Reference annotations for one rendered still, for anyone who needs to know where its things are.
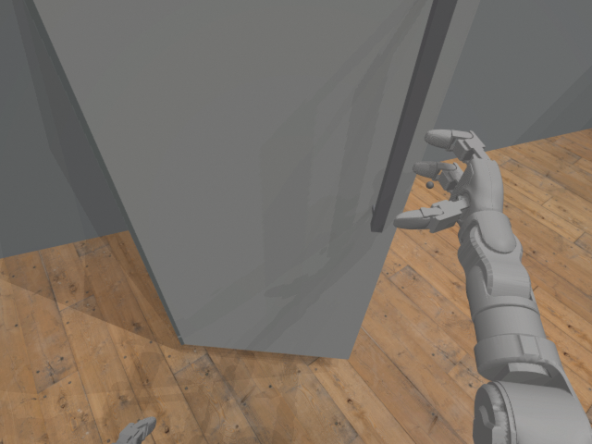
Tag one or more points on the robot left hand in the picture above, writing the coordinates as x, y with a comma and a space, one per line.
136, 433

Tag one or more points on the robot right hand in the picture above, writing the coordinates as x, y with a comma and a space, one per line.
480, 184

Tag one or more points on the fridge door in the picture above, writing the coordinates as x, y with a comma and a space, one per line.
248, 141

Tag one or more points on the robot right forearm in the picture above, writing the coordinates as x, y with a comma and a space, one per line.
511, 341

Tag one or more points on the right robot upper arm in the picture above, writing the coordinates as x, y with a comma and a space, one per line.
514, 413

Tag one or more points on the handle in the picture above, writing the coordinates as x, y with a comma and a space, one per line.
435, 33

